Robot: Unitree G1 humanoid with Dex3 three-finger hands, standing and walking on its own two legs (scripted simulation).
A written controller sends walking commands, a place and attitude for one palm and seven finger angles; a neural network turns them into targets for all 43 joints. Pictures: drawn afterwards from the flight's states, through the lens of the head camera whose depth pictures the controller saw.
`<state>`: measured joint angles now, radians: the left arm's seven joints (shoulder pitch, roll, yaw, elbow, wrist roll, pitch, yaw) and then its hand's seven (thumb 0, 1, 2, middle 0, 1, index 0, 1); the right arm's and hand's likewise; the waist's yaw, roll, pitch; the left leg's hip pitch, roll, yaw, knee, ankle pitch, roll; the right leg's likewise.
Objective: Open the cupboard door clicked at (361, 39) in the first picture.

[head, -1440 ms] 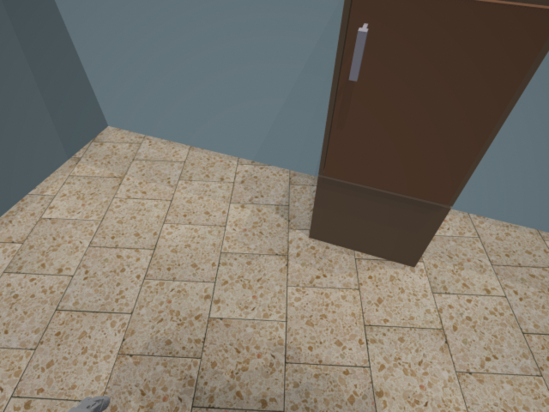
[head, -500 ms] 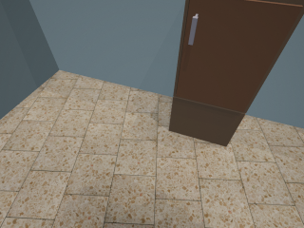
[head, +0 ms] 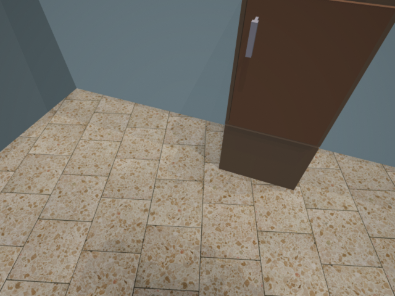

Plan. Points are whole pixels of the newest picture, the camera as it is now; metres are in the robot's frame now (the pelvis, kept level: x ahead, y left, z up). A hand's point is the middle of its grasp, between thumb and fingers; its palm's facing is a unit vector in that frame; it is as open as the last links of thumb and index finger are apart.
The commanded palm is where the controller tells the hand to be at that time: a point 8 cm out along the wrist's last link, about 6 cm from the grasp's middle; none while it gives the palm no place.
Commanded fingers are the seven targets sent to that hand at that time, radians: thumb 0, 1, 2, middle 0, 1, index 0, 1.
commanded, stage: turn to face it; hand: left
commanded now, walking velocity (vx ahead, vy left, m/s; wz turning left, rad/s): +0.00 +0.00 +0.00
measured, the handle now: (252, 37) +0.92 -0.14 +0.10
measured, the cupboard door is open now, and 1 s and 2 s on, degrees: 0 0 0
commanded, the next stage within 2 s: take the last steps up to it in 0.78 s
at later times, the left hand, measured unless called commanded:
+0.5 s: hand out of the picture +0.07 +0.20 -0.18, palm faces -0.11 -0.96 -0.25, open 7.4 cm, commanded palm none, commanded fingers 0.00 0.90 0.90 -0.20 -0.30 -0.20 -0.30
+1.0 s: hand out of the picture +0.09 +0.18 -0.18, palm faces -0.23 -0.94 -0.24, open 7.4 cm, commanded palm none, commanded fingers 0.00 0.90 0.90 -0.20 -0.30 -0.20 -0.30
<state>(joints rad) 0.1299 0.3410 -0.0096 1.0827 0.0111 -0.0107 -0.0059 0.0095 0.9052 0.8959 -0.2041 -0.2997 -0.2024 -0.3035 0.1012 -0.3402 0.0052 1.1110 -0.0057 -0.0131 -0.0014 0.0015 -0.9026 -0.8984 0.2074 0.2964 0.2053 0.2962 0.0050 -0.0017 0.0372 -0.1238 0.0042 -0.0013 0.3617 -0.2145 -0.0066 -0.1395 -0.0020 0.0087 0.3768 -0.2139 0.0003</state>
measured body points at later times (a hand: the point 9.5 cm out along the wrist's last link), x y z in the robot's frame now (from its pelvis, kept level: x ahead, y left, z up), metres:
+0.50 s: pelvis -0.01 +0.00 -0.01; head +0.01 +0.00 +0.43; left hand +0.07 +0.25 -0.16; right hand +0.04 -0.26 -0.16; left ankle -0.01 +0.12 -0.75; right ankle -0.01 -0.12 -0.75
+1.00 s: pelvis -0.02 +0.00 -0.02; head +0.00 -0.01 +0.43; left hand +0.10 +0.23 -0.16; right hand -0.07 -0.23 -0.18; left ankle -0.01 +0.12 -0.74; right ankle -0.06 -0.10 -0.75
